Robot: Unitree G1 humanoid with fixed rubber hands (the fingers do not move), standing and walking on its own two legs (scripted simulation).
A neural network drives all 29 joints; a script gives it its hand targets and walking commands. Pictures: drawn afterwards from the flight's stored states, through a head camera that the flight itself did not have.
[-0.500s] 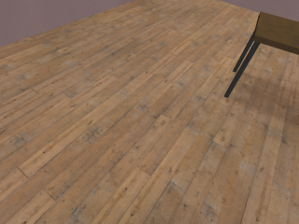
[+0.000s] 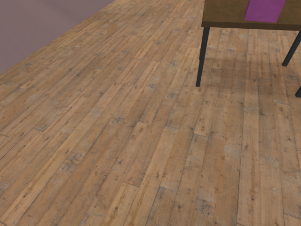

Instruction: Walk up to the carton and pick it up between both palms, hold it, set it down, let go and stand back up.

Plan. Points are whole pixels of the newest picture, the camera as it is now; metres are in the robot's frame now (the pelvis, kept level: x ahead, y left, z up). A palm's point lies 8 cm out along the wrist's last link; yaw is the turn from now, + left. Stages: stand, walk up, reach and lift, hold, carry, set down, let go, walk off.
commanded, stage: walk up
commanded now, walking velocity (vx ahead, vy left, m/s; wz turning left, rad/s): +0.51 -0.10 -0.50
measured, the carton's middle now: (264, 3) +1.63 -0.77 -0.01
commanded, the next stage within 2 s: none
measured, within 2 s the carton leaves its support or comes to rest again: neither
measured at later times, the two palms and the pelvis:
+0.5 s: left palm (95, 188) +0.29 +0.23 -0.16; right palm (247, 178) +0.33 -0.29 -0.14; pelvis +0.28 -0.03 -0.02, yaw -14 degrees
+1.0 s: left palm (178, 107) +0.68 -0.08 -0.15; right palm (292, 153) +0.45 -0.50 -0.17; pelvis +0.52 -0.26 -0.02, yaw -22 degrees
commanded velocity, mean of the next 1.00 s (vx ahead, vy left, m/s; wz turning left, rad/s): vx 0.48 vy -0.15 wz -0.38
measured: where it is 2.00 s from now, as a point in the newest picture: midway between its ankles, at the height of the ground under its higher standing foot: (215, 132)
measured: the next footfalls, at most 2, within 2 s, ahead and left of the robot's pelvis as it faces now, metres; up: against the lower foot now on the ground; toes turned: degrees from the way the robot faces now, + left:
left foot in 0.34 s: +0.37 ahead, +0.09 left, +0.00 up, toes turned -5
right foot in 0.82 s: +0.57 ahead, -0.40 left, +0.00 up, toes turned -25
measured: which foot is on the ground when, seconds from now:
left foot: up 0.00-0.32, down 0.34-0.84, up 0.86-1.00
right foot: down 0.00-0.40, up 0.42-0.80, down 0.82-1.00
